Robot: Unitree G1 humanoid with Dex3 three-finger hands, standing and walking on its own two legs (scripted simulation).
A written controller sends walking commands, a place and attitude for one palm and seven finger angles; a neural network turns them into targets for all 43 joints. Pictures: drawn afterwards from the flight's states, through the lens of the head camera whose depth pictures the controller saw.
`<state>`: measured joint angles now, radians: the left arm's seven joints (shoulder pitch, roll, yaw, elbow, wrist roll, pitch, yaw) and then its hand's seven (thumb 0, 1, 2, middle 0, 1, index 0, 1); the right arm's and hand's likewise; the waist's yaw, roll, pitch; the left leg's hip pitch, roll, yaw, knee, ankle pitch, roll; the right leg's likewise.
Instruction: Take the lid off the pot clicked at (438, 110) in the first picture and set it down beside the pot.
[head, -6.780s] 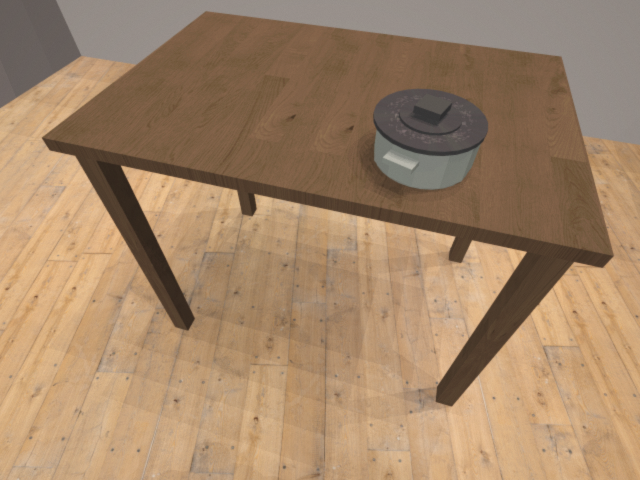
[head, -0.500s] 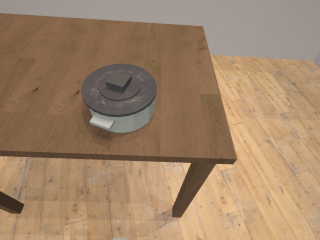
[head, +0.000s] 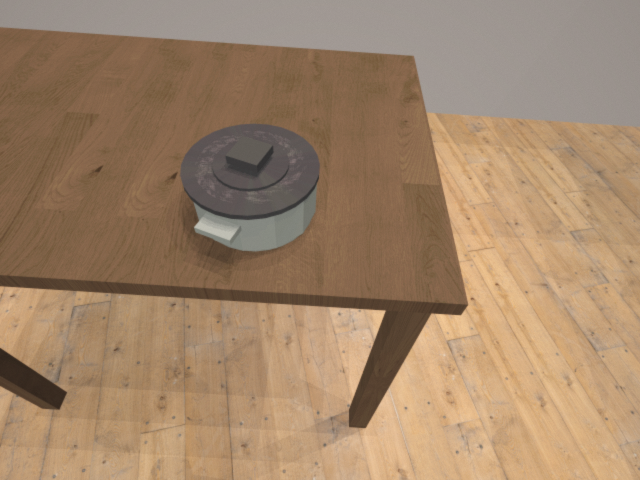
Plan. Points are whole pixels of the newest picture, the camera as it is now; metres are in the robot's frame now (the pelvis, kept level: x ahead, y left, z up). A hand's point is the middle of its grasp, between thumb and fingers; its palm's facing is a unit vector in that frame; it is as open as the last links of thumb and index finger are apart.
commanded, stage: come to a stop and stand still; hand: left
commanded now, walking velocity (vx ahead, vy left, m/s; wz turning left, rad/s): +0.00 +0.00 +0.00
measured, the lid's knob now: (250, 154) +0.48 +0.15 +0.13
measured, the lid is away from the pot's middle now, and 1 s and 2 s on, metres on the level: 0.00 0.00 0.00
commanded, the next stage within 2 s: look again from close up in 0.68 s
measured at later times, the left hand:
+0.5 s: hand out of the picture -0.01 +0.19 -0.17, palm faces +0.04 -0.98 -0.18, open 7.4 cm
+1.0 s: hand out of the picture -0.03 +0.19 -0.18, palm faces +0.01 -0.98 -0.21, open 7.4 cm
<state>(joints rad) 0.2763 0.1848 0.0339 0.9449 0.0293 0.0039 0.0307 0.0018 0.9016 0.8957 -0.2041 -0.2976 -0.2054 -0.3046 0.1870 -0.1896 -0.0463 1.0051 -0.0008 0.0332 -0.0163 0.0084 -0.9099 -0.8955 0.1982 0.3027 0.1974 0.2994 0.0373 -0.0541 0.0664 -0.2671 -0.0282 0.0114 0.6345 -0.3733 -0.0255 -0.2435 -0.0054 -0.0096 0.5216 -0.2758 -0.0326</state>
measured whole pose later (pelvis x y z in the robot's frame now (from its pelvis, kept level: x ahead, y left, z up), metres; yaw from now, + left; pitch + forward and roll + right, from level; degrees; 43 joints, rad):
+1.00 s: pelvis -0.02 +0.02 -0.01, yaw -1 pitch -1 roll +0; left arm 0.34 0.13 -0.01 1.08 0.02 -0.01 0.04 0.00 0.90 0.90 -0.20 -0.30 -0.20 -0.30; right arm 0.30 -0.17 -0.01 1.04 -0.01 0.00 -0.02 0.02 -0.93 -0.90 0.20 0.30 0.20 0.30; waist -0.01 0.04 0.00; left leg -0.27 -0.03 0.03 0.56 -0.29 0.04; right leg -0.23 -0.01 0.01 0.56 -0.32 0.00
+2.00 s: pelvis -0.01 +0.01 +0.00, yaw -2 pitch -1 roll +0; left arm 0.28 0.16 0.00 1.07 0.02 -0.01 0.04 0.00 0.90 0.90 -0.20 -0.30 -0.20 -0.30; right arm 0.24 -0.16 0.00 1.10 0.00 -0.01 -0.03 0.01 -0.92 -0.90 0.20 0.30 0.20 0.30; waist 0.01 -0.01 0.04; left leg -0.19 0.00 0.05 0.48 -0.27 0.02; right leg -0.16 0.02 0.03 0.47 -0.29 -0.01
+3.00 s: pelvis -0.02 +0.00 +0.00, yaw +0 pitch -4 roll +0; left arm 0.70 0.31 0.22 -0.42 -0.02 -0.09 0.07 0.01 0.89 0.90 -1.30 -1.49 -1.30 -1.50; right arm 0.22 -0.21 0.00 0.64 0.00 -0.18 -0.07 0.02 -0.90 -0.90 0.20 0.30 0.20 0.30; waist 0.07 0.06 0.01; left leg -0.13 0.00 0.00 0.45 -0.24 0.01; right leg -0.08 0.02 -0.02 0.43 -0.27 -0.02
